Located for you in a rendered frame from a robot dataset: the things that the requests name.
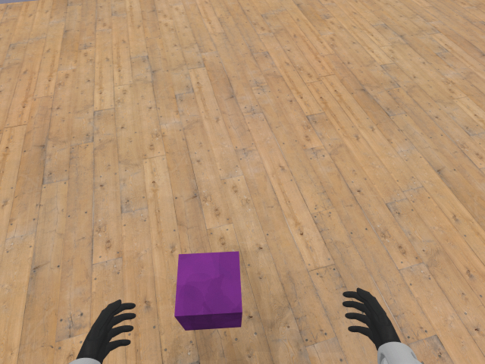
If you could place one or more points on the carton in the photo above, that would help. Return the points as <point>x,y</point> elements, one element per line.
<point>208,294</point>

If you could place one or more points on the right robot forearm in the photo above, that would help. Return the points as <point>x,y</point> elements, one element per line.
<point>396,353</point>

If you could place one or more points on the left robot hand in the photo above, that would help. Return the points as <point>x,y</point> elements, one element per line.
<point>97,345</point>

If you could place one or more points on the right robot hand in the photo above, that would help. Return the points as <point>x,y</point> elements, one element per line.
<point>380,329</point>

